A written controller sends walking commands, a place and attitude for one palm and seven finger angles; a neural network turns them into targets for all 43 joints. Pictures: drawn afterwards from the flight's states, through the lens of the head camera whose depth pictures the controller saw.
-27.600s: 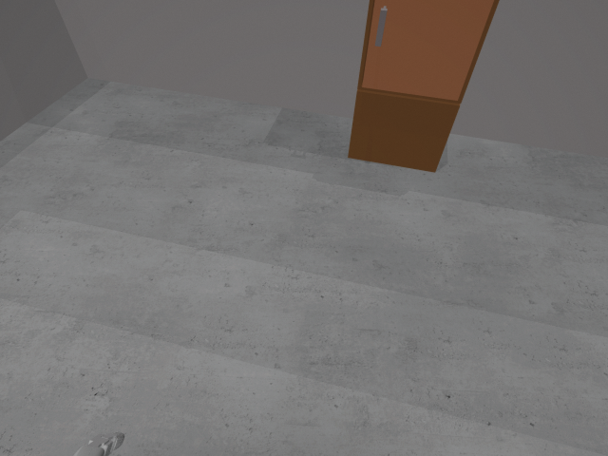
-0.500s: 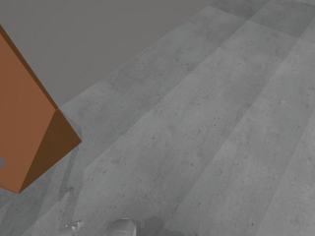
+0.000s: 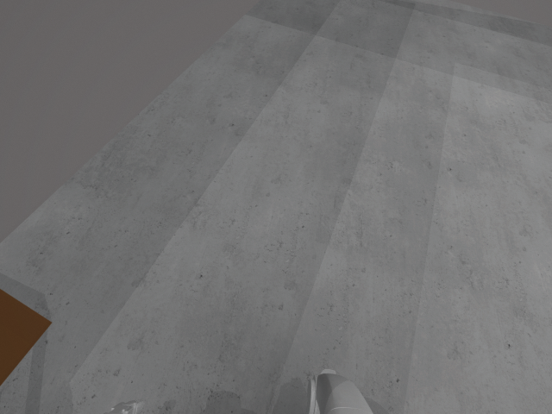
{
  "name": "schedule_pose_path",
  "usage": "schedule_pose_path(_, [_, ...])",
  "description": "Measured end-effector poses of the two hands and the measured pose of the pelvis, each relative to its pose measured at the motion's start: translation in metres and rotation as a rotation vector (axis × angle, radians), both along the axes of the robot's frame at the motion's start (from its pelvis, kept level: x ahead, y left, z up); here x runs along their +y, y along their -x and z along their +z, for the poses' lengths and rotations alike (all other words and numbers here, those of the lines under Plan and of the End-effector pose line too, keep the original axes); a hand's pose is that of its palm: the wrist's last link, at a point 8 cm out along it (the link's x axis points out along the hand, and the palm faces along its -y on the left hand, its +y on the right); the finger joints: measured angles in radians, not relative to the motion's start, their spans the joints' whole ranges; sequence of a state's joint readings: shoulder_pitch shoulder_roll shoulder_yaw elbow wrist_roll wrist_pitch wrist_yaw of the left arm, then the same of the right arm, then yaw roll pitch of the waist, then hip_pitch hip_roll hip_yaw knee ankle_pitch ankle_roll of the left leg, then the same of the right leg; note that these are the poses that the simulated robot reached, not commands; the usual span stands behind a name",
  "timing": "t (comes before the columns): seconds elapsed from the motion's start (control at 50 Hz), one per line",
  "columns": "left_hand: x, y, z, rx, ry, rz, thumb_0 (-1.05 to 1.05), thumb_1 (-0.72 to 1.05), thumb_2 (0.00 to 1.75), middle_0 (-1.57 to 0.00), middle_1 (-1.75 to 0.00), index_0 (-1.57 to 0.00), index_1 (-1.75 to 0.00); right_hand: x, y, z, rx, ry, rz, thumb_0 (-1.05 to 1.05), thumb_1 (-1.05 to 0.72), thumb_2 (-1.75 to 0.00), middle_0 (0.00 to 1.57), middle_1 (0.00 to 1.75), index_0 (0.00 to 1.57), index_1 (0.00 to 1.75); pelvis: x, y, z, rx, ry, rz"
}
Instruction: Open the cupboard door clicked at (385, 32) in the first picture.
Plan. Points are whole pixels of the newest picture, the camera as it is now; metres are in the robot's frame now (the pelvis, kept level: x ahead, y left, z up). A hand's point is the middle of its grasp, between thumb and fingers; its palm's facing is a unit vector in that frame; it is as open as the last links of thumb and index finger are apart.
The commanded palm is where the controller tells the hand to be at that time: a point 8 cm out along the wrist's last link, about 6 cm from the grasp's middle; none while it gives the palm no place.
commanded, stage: walk to a spot facing it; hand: left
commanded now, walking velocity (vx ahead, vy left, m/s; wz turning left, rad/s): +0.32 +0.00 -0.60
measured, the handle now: out of the picture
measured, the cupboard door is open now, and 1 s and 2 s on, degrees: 38 38 38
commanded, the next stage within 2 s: turn to face it in 0.98 s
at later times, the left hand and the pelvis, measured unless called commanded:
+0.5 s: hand (217, 328) +0.27 +0.11 -0.16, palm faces -0.16 -0.96 -0.24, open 7.3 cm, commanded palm none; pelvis +0.21 -0.08 +0.00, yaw -14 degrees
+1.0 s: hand (263, 195) +0.59 +0.04 -0.17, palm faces -0.36 -0.91 -0.18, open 7.4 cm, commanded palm none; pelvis +0.46 -0.11 +0.00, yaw -25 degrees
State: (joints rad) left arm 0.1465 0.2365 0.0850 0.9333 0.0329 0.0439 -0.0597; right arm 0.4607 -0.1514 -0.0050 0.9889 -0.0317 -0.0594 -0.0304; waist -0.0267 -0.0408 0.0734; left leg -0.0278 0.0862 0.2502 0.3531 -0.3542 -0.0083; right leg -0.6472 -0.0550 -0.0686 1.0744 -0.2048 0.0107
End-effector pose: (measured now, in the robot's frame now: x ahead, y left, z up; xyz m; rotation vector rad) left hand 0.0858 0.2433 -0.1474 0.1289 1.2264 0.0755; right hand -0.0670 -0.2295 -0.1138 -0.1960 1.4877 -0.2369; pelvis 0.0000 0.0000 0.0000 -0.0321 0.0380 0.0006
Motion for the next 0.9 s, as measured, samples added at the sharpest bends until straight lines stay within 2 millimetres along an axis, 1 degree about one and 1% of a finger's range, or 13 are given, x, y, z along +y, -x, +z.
schedule_pose_path(0.12, [-0.049,-0.111,-0.006,-0.066,0.010,-0.154,0.01,0.91,0.90,-0.19,-0.30,-0.19,-0.29,0.005,0.018,-0.017,0.134,-0.062,-0.148,0.01,-0.90,-0.90,0.20,0.30,0.20,0.30,-0.020,-0.051,-0.016,-0.008,-0.015,-0.073])
schedule_pose_path(0.16, [-0.066,-0.148,-0.009,-0.123,0.003,-0.182,0.01,0.91,0.90,-0.19,-0.30,-0.19,-0.29,0.001,0.013,-0.027,0.173,-0.089,-0.186,0.01,-0.90,-0.90,0.20,0.30,0.20,0.30,-0.033,-0.072,-0.026,-0.018,-0.026,-0.093])
schedule_pose_path(0.2, [-0.079,-0.172,-0.010,-0.175,-0.010,-0.185,0.01,0.91,0.89,-0.19,-0.30,-0.19,-0.29,-0.008,-0.004,-0.038,0.182,-0.109,-0.219,0.01,-0.90,-0.90,0.20,0.30,0.20,0.30,-0.045,-0.089,-0.033,-0.033,-0.036,-0.125])
schedule_pose_path(0.24, [-0.086,-0.182,-0.007,-0.170,-0.027,-0.181,0.01,0.91,0.89,-0.20,-0.30,-0.20,-0.29,-0.022,-0.039,-0.043,0.129,-0.106,-0.233,0.01,-0.90,-0.90,0.20,0.30,0.20,0.30,-0.054,-0.103,-0.029,-0.051,-0.039,-0.140])
schedule_pose_path(0.32, [-0.096,-0.183,0.005,-0.077,-0.059,-0.191,0.00,0.91,0.89,-0.20,-0.30,-0.20,-0.29,-0.055,-0.138,-0.039,-0.079,-0.079,-0.216,0.01,-0.91,-0.90,0.20,0.30,0.20,0.30,-0.068,-0.133,-0.012,-0.048,-0.050,-0.179])
schedule_pose_path(0.38, [-0.092,-0.185,0.015,-0.025,-0.096,-0.177,0.00,0.94,0.89,-0.20,-0.30,-0.20,-0.29,-0.075,-0.211,-0.030,-0.228,-0.066,-0.190,0.01,-0.91,-0.90,0.20,0.30,0.20,0.30,-0.075,-0.157,-0.003,-0.035,-0.057,-0.206])
schedule_pose_path(0.44, [-0.089,-0.187,0.020,0.026,-0.112,-0.161,0.00,0.94,0.89,-0.20,-0.30,-0.20,-0.29,-0.089,-0.273,-0.024,-0.328,-0.059,-0.169,0.01,-0.91,-0.90,0.20,0.30,0.20,0.30,-0.080,-0.185,0.001,-0.030,-0.059,-0.227])
schedule_pose_path(0.52, [-0.091,-0.188,0.020,0.092,-0.113,-0.127,0.00,0.93,0.89,-0.20,-0.30,-0.20,-0.29,-0.101,-0.342,-0.020,-0.397,-0.057,-0.139,0.01,-0.91,-0.90,0.20,0.30,0.20,0.30,-0.084,-0.224,0.001,-0.031,-0.053,-0.244])
schedule_pose_path(0.62, [-0.099,-0.192,0.010,0.207,-0.090,-0.095,0.00,0.92,0.89,-0.20,-0.30,-0.20,-0.29,-0.106,-0.419,-0.018,-0.431,-0.057,-0.104,0.01,-0.91,-0.90,0.19,0.30,0.20,0.30,-0.087,-0.278,-0.005,-0.030,-0.044,-0.269])
schedule_pose_path(0.72, [-0.104,-0.213,-0.007,0.345,-0.058,-0.097,0.01,0.91,0.89,-0.20,-0.30,-0.20,-0.29,-0.105,-0.491,-0.023,-0.467,-0.037,-0.091,0.01,-0.91,-0.90,0.20,0.30,0.20,0.30,-0.087,-0.341,-0.019,-0.029,-0.043,-0.297])
schedule_pose_path(0.76, [-0.104,-0.235,-0.014,0.381,-0.047,-0.114,0.01,0.91,0.89,-0.20,-0.30,-0.20,-0.29,-0.106,-0.505,-0.027,-0.485,-0.010,-0.109,0.01,-0.91,-0.90,0.20,0.30,0.20,0.30,-0.086,-0.365,-0.026,-0.028,-0.029,-0.320])
schedule_pose_path(0.8, [-0.106,-0.270,-0.017,0.370,-0.045,-0.153,0.01,0.91,0.89,-0.20,-0.30,-0.20,-0.29,-0.105,-0.504,-0.026,-0.463,0.001,-0.146,0.01,-0.91,-0.90,0.20,0.30,0.20,0.30,-0.087,-0.384,-0.024,-0.039,-0.040,-0.348])
schedule_pose_path(0.9, [-0.121,-0.394,-0.009,0.204,-0.044,-0.248,0.01,0.91,0.89,-0.20,-0.30,-0.20,-0.29,-0.099,-0.466,-0.023,-0.298,0.013,-0.264,0.00,-0.92,-0.90,0.20,0.30,0.20,0.30,-0.095,-0.424,-0.008,-0.040,-0.034,-0.388])
